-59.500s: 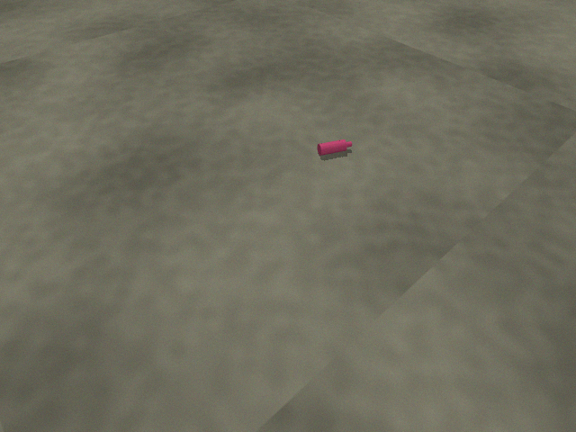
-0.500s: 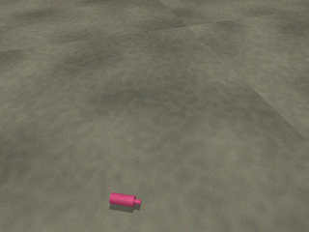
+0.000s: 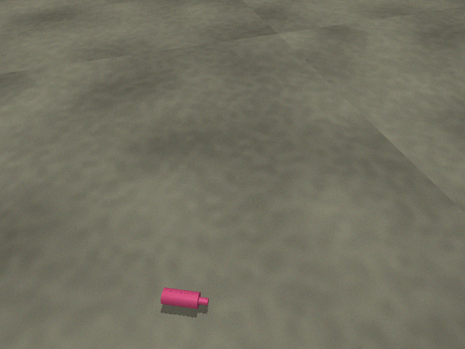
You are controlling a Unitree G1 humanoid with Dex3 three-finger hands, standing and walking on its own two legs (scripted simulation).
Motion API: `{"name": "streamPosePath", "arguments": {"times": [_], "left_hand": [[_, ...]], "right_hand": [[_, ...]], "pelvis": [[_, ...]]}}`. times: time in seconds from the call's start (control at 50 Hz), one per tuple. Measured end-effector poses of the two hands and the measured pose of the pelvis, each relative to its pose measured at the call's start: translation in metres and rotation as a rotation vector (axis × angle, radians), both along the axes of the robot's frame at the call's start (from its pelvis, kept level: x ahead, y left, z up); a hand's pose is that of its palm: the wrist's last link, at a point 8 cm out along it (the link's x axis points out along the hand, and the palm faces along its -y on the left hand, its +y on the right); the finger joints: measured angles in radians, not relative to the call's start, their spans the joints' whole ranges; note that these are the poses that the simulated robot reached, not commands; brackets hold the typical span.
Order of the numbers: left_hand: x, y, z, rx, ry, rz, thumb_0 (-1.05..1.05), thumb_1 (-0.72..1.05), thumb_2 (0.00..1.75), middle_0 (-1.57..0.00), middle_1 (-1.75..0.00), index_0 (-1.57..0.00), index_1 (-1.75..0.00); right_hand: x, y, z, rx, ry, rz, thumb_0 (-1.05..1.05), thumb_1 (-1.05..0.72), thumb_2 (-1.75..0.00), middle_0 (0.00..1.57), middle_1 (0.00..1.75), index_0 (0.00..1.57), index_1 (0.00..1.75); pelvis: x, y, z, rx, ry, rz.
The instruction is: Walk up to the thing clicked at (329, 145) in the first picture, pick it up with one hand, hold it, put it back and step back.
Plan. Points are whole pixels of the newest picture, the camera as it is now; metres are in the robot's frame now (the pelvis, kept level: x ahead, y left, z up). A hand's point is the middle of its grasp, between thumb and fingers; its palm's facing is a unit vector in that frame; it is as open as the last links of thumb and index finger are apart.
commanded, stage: stand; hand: left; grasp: from above
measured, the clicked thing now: (185, 298) +0.48 +0.22 -0.75
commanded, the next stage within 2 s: step back in 1.26 s
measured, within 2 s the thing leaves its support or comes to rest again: neither
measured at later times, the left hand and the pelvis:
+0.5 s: hand out of the picture +0.08 +0.24 -0.15, palm faces +0.03 -0.94 -0.34, open 7.3 cm; pelvis +0.01 +0.00 +0.00, yaw +0 degrees
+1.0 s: hand out of the picture +0.09 +0.24 -0.15, palm faces +0.02 -0.94 -0.34, open 7.3 cm; pelvis +0.02 -0.01 +0.00, yaw +0 degrees
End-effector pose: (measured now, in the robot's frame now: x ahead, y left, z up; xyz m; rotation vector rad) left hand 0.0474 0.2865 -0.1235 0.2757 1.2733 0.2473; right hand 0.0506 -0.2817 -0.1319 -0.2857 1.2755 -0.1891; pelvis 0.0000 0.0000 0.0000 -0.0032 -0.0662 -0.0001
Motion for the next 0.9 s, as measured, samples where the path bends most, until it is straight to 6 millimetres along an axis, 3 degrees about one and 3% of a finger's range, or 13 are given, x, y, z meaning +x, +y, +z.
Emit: {"name": "streamPosePath", "arguments": {"times": [0.34, 0.9], "left_hand": [[0.024, -0.001, 0.004, 0.001, -0.028, -0.012, 0.0, 0.9, 0.9, -0.2, -0.3, -0.21, -0.3], [0.034, -0.001, 0.006, 0.005, -0.026, -0.023, 0.0, 0.9, 0.9, -0.2, -0.3, -0.21, -0.3]], "right_hand": [[0.02, -0.005, 0.003, -0.008, -0.025, 0.016, 0.01, -0.91, -0.9, 0.2, 0.29, 0.2, 0.3], [0.028, -0.014, 0.005, -0.013, -0.019, 0.01, 0.01, -0.91, -0.9, 0.2, 0.29, 0.2, 0.3]], "pelvis": [[0.008, -0.002, 0.001, 0.002, 0.012, 0.0], [0.016, -0.006, 0.002, 0.003, 0.023, -0.004]]}}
